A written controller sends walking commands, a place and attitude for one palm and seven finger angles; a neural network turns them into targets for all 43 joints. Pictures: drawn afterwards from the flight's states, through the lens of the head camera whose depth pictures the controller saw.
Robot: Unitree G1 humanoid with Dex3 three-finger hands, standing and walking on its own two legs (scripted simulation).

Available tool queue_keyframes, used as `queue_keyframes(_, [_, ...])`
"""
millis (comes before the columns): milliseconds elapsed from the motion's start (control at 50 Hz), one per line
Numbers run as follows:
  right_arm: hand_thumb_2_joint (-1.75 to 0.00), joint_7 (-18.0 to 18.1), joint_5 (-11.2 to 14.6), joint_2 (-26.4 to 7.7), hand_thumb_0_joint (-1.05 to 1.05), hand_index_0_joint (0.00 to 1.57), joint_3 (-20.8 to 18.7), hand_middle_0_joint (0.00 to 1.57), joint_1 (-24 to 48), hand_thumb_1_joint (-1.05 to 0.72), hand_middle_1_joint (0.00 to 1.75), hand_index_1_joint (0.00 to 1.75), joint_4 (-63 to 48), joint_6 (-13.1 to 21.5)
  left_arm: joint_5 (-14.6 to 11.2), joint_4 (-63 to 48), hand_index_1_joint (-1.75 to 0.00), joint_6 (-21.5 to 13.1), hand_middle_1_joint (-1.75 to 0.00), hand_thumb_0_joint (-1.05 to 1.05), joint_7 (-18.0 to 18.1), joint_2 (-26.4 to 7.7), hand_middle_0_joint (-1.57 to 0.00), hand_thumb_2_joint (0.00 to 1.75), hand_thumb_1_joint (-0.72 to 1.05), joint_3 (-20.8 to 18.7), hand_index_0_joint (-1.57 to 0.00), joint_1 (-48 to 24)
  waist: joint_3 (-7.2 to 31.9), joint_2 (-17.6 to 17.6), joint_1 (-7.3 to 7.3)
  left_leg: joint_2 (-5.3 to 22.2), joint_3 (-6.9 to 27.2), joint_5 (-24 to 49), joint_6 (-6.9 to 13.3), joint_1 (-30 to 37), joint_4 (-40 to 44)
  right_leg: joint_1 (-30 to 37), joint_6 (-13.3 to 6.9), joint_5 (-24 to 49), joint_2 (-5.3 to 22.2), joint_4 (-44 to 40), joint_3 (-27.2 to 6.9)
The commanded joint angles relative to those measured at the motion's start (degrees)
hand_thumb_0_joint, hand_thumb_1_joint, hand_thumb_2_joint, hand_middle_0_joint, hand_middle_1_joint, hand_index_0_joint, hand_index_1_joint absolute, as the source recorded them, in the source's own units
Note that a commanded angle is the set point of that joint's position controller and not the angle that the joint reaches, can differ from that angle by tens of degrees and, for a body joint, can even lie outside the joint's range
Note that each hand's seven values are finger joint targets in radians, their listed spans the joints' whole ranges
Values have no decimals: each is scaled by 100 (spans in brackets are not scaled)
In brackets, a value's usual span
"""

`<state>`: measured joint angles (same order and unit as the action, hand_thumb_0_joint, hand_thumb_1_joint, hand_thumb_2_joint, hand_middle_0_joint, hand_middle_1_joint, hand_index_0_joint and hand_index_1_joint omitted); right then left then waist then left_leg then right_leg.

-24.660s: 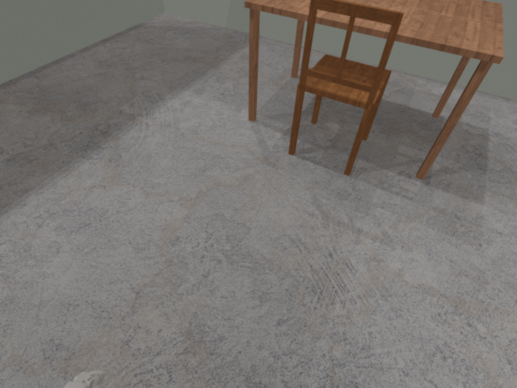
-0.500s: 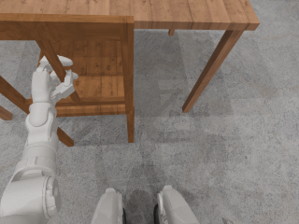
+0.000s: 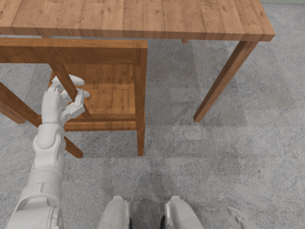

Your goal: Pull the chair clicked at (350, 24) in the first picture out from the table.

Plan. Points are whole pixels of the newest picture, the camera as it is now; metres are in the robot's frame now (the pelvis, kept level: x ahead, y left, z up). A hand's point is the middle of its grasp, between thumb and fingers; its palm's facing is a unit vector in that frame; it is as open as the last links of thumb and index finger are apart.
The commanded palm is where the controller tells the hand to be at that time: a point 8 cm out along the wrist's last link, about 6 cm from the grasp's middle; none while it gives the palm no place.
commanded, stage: step backward, pulling the chair out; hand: left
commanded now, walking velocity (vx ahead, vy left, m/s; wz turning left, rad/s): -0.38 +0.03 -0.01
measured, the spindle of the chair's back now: (74, 94) +0.46 +0.20 +0.01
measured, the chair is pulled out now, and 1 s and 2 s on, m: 0.04 0.19 0.26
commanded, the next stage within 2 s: none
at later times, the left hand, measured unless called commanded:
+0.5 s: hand (93, 117) +0.38 +0.14 +0.04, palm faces +0.01 -0.99 -0.15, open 5.0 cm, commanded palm +0.36 +0.19 +0.04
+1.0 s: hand (106, 159) +0.28 +0.10 +0.04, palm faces -0.10 -0.98 -0.17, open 5.0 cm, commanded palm +0.29 +0.15 +0.04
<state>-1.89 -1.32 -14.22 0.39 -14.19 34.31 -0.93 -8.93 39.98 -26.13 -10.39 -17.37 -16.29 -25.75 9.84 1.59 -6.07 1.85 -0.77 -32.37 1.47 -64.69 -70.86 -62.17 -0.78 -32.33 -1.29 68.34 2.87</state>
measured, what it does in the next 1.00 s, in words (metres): rises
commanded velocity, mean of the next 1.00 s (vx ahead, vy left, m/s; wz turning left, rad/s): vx -0.38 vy -0.01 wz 0.01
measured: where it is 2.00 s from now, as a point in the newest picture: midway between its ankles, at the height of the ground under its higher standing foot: outside the picture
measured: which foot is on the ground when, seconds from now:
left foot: down 0.00-1.00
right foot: down 0.00-1.00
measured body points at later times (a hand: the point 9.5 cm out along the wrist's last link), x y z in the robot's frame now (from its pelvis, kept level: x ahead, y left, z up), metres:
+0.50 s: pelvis -0.01 +0.01 +0.09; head +0.09 +0.01 +0.53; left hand +0.37 +0.19 +0.05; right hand +0.04 -0.26 -0.04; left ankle +0.00 +0.10 -0.63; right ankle -0.01 -0.11 -0.63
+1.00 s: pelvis -0.08 +0.01 +0.10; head -0.01 +0.00 +0.54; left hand +0.28 +0.15 +0.05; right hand +0.00 -0.28 -0.02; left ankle +0.00 +0.10 -0.63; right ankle -0.01 -0.11 -0.63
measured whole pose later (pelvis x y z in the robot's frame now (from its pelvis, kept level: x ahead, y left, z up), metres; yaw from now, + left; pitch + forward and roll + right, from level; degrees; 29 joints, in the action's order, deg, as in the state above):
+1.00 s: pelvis -0.08 +0.01 +0.10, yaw -1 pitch +4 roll +0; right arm 8.5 4.1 -16.8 -0.2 -12.3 40.7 -1.5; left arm -3.8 59.2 -12.0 5.7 -8.3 3.2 -28.2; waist -5.8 0.8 -3.9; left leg 0.1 -4.9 -8.3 2.7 -25.7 -30.2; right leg -26.5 0.4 -14.0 0.3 33.1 0.3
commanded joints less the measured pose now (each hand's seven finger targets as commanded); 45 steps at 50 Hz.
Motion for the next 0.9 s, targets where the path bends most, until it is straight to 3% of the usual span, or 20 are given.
queue_keyframes(0, [-90,429,411,-688,0,20,-359,20,-900,-90,30,30,-904,-318,741,-2222,-145,616,-145,0,987,-1926,-50,90,90,57,-50,-2625,3846,967,163,-69,110,3166,-18,4258,1890,4022,-163,4161,424,-1944,-673])
queue_keyframes(40, [-90,580,425,-698,0,20,-318,20,-843,-90,30,30,-842,-408,764,-1691,-145,1110,-145,0,1241,-1474,-50,90,90,231,-50,-1686,3343,942,143,-4,178,3733,-2,4223,1991,3693,-107,4723,497,-1985,-610])
queue_keyframes(60, [-90,638,449,-693,0,20,-273,20,-771,-90,30,30,-805,-510,793,-1328,-145,1323,-145,0,1310,-1151,-50,90,90,459,-50,-1285,2872,856,123,145,436,3898,-55,4267,2274,3375,-81,4155,490,-1961,-401])
queue_keyframes(80, [-90,676,448,-690,0,20,-253,20,-742,-90,30,30,-702,-590,808,-817,-145,1508,-145,0,1391,-900,-50,90,90,612,-50,-990,2374,600,136,217,442,3991,13,4110,2319,3390,-22,4138,474,-2145,-425])
queue_keyframes(100, [-90,693,440,-707,0,20,-216,20,-762,-90,30,30,-616,-646,824,-529,-145,1610,-145,0,1460,-764,-50,90,90,760,-50,-1090,2016,218,86,284,474,3954,47,3927,2441,3550,39,4323,508,-2321,-439])
queue_keyframes(120, [-90,729,423,-743,0,20,-212,20,-798,-90,30,30,-554,-677,855,-396,-145,1634,-145,0,1548,-864,-50,90,90,723,-50,-1384,2025,53,51,296,429,4061,44,3954,2542,3805,60,4717,583,-2453,-472])
queue_keyframes(160, [-90,779,418,-805,0,20,-186,20,-793,-90,30,30,-454,-709,865,49,-145,1640,-145,0,1632,-866,-50,90,90,821,-50,-1798,1720,-43,35,399,440,4311,-1,4045,2859,4136,105,5198,694,-2693,-528])
queue_keyframes(220, [-90,847,376,-850,0,20,-221,20,-731,-90,30,30,-318,-697,871,374,-145,1416,-145,0,1660,-943,-50,90,90,844,-50,-2271,1516,605,114,597,573,5000,-2,4591,3175,3985,121,4889,698,-2871,-531])
queue_keyframes(280, [-90,843,354,-784,0,20,-243,20,-717,-90,30,30,-154,-627,847,673,-145,1262,-145,0,1593,-521,-50,90,90,1152,-50,-2292,1492,1279,182,872,883,5811,48,5370,3415,3620,98,3444,529,-2952,-478])
queue_keyframes(380, [-90,794,272,-715,0,20,-301,20,-541,-90,30,30,-74,-456,854,680,-145,1044,-145,0,1499,-290,-50,90,90,1264,-50,-2244,1414,1582,245,1179,1148,6353,121,6152,3806,3345,50,1876,342,-2858,-383])
queue_keyframes(440, [-90,789,274,-730,0,20,-309,20,-459,-90,30,30,-91,-397,856,593,-145,993,-145,0,1479,-340,-50,90,90,1202,-50,-2025,1386,1161,274,1243,1101,6173,167,5974,3857,3692,42,2240,361,-3008,-438])
queue_keyframes(520, [-90,873,367,-788,0,20,-347,20,-427,-90,30,30,-90,-364,832,490,-145,983,-145,0,1493,-602,-50,90,90,1061,-50,-1842,1623,232,278,985,710,5074,-21,5268,3649,4608,-27,4586,649,-3486,-703])
queue_keyframes(540, [-90,893,391,-759,0,20,-355,20,-466,-90,30,30,-57,-349,822,527,-145,989,-145,0,1502,-501,-50,90,90,1152,-50,-1799,1720,83,240,880,587,4784,-98,5178,3604,4803,-74,5109,804,-3509,-811])
queue_keyframes(580, [-90,929,428,-742,0,20,-342,20,-439,-90,30,30,-8,-297,797,518,-145,978,-145,0,1532,-507,-50,90,90,1232,-50,-1972,1779,-120,181,670,378,4042,-175,5036,3562,4967,-116,5465,1034,-3638,-987])
queue_keyframes(640, [-90,944,456,-774,0,20,-347,20,-369,-90,30,30,81,-256,808,681,-145,1017,-145,0,1629,-676,-50,90,90,1207,-50,-2010,1620,147,181,472,211,3258,-209,4972,3578,4929,-70,5203,1225,-3861,-1111])
queue_keyframes(700, [-90,952,507,-783,0,20,-311,20,-210,-90,30,30,90,-224,773,713,-145,1066,-145,0,1686,-616,-50,90,90,1361,-50,-2166,1335,-67,190,271,142,2424,-206,4892,3601,4796,27,4297,1400,-4322,-1247])
queue_keyframes(720, [-90,966,517,-856,0,20,-328,20,-172,-90,30,30,92,-216,768,712,-145,1081,-145,0,1718,-778,-50,90,90,1259,-50,-2184,1259,-94,210,202,134,2254,-203,4896,3600,4771,48,4085,1458,-4476,-1304])
queue_keyframes(760, [-90,964,559,-826,0,20,-285,20,-62,-90,30,30,98,-185,718,751,-145,1120,-145,0,1732,-570,-50,90,90,1432,-50,-2201,1087,-323,230,158,171,1919,-182,4907,3696,4683,39,3285,1525,-4718,-1261])
queue_keyframes(820, [-90,999,585,-868,0,20,-267,20,36,-90,30,30,100,-73,680,759,-145,1122,-145,0,1741,-479,-50,90,90,1517,-50,-2184,828,-389,250,230,231,1929,-104,5210,4027,4361,82,2158,1310,-4914,-1012])
queue_keyframes(880, [-90,1034,585,-823,0,20,-211,20,106,-90,30,30,74,61,648,700,-145,1027,-145,0,1706,-105,-50,90,90,1793,-50,-2258,740,-27,305,567,528,1892,33,5322,4562,4137,123,1434,811,-4522,-665])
